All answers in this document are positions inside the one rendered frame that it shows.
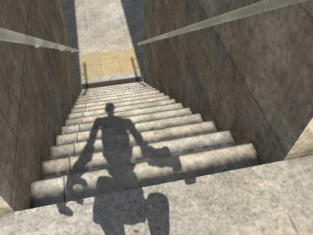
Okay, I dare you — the stairs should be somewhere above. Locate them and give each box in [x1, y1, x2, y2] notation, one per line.
[29, 81, 263, 209]

